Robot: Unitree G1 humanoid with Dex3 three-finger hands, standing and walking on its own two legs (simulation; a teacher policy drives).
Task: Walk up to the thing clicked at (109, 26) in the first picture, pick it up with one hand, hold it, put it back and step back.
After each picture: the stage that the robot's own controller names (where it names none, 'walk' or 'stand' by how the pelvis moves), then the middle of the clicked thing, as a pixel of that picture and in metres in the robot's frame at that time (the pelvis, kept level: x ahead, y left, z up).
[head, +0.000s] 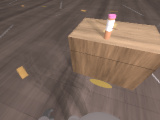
stand; (109, 27) +0.93 -0.13 +0.11
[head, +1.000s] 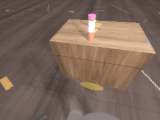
walk; (91, 28) +0.84 +0.10 +0.13
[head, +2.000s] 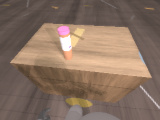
stand; (66, 45) +0.49 +0.24 +0.13
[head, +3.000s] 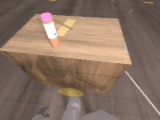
walk; (51, 33) +0.57 +0.35 +0.15
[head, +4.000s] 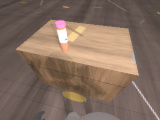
stand; (63, 38) +0.60 +0.27 +0.13
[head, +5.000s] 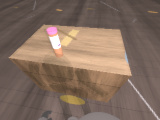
stand; (56, 43) +0.55 +0.32 +0.11
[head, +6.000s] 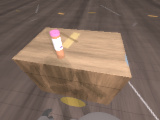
stand; (58, 45) +0.56 +0.31 +0.10
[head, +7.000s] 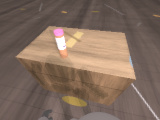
stand; (61, 45) +0.57 +0.29 +0.10
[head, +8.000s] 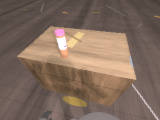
stand; (62, 45) +0.57 +0.28 +0.10
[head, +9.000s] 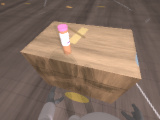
rise first; (65, 41) +0.58 +0.27 +0.11
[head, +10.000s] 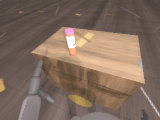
go down; (71, 43) +0.60 +0.26 +0.11
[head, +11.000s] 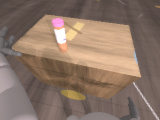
go down; (61, 37) +0.58 +0.23 +0.12
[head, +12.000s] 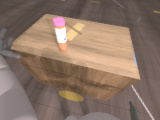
approach; (61, 37) +0.57 +0.24 +0.13
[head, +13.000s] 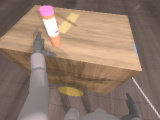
close in; (52, 30) +0.57 +0.26 +0.16
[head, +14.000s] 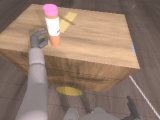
close; (53, 29) +0.57 +0.24 +0.17
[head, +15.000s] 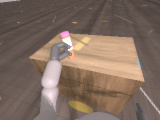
lift; (68, 46) +0.60 +0.26 +0.14
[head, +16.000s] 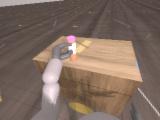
hold; (72, 49) +0.60 +0.23 +0.13
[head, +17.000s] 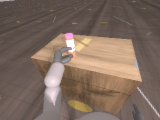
hold; (71, 47) +0.61 +0.25 +0.12
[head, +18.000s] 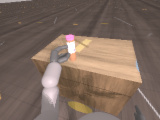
hold; (71, 49) +0.59 +0.24 +0.12
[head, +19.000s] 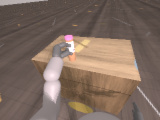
crouch; (70, 49) +0.61 +0.24 +0.12
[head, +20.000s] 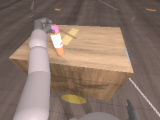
crouch; (57, 43) +0.59 +0.25 +0.12
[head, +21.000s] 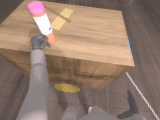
lower; (45, 27) +0.58 +0.27 +0.15
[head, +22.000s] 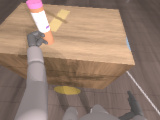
lower; (43, 25) +0.60 +0.26 +0.17
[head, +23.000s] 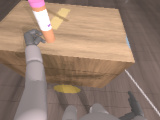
lower; (44, 24) +0.61 +0.26 +0.17
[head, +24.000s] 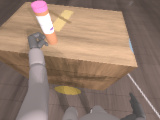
lower; (47, 27) +0.58 +0.25 +0.17
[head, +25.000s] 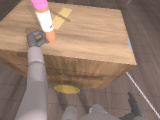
loosen; (46, 24) +0.60 +0.25 +0.17
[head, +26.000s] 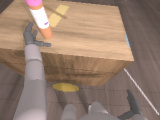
withdraw; (42, 21) +0.61 +0.26 +0.18
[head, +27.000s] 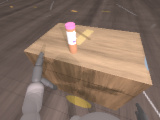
sink last; (72, 39) +0.58 +0.24 +0.15
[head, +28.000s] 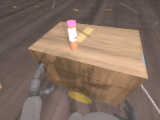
stand; (72, 36) +0.64 +0.25 +0.14
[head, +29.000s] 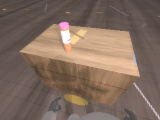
stand; (66, 38) +0.62 +0.26 +0.14
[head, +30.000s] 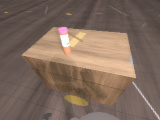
stand; (65, 42) +0.62 +0.28 +0.11
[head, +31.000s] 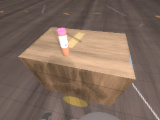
stand; (64, 43) +0.60 +0.28 +0.10
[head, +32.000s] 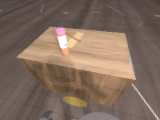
stand; (63, 43) +0.59 +0.28 +0.10
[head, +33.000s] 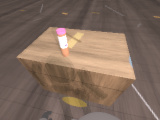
stand; (63, 43) +0.59 +0.28 +0.10
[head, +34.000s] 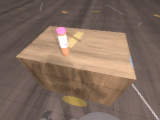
walk; (63, 43) +0.59 +0.28 +0.10
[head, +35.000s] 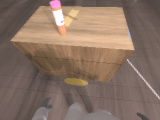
walk; (59, 20) +0.71 +0.31 +0.14
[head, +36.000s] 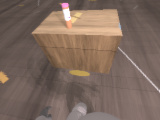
walk; (67, 17) +0.99 +0.36 +0.12
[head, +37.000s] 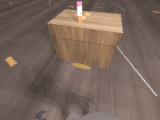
stand; (79, 13) +1.24 +0.27 +0.13
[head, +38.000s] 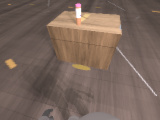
stand; (78, 15) +1.23 +0.26 +0.11
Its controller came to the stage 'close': yes
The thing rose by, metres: 0.00
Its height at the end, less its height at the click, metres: +0.00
